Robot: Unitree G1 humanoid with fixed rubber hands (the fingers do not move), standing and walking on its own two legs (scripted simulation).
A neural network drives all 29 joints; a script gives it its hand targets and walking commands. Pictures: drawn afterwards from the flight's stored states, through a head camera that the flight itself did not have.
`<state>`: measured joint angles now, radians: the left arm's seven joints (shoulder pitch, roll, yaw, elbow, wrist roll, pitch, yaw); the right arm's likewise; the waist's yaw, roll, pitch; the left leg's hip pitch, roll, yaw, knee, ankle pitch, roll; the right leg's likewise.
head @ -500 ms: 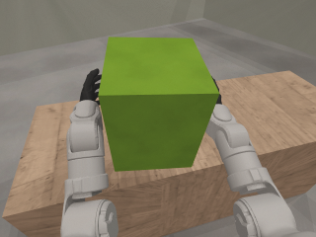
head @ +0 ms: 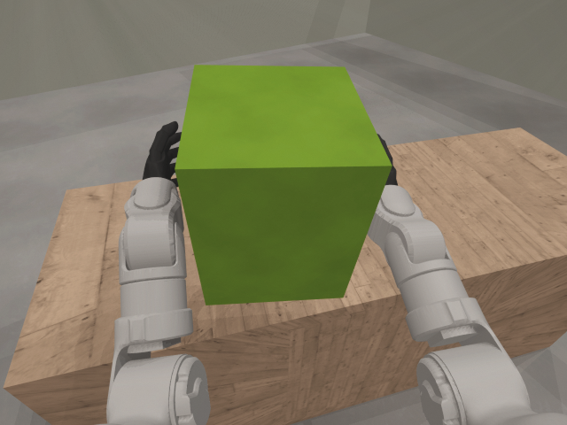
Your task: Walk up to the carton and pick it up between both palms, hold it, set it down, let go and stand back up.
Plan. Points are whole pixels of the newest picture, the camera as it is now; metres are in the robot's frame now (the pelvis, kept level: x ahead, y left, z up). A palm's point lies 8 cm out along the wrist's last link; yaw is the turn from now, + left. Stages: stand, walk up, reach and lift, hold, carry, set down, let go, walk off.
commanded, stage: hold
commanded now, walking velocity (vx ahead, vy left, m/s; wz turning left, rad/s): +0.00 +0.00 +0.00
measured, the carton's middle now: (273, 188) +0.37 +0.01 +0.18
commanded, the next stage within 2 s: none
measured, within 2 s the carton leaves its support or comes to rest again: neither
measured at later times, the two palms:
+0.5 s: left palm (156, 185) +0.36 +0.16 +0.21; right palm (375, 187) +0.36 -0.13 +0.19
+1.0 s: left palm (157, 184) +0.36 +0.16 +0.21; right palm (377, 186) +0.36 -0.13 +0.19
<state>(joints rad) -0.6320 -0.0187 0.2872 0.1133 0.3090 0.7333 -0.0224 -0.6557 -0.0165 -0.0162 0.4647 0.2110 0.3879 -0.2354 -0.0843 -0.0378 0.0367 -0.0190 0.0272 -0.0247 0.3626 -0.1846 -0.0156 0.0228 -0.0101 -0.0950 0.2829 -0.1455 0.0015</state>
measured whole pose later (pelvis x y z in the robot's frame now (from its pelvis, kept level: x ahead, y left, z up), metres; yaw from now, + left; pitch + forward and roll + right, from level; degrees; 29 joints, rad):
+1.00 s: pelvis +0.00 +0.00 +0.00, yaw -1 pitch -9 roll -1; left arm -0.63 -0.01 0.29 0.10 0.30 0.74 -0.02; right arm -0.67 -0.02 -0.01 0.47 0.21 0.38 -0.23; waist -0.07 -0.05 0.04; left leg -0.03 0.03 -0.02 0.36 -0.18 -0.02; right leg 0.00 -0.01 -0.09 0.29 -0.14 0.00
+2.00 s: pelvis +0.00 +0.00 +0.00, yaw +0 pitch -10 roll -1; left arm -0.62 -0.03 0.29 0.10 0.31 0.75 -0.02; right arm -0.65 -0.02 -0.01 0.46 0.22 0.39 -0.24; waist -0.08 -0.04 0.04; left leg 0.00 0.03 -0.02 0.36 -0.19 -0.01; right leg 0.03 -0.01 -0.09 0.29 -0.15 0.00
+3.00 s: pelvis +0.00 +0.01 +0.00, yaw -1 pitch -8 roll -1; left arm -0.63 -0.02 0.28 0.11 0.30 0.72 -0.03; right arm -0.66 -0.03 -0.01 0.47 0.22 0.36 -0.25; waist -0.09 -0.04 0.05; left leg -0.04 0.03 -0.02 0.37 -0.19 -0.01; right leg 0.01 -0.01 -0.08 0.28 -0.13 0.01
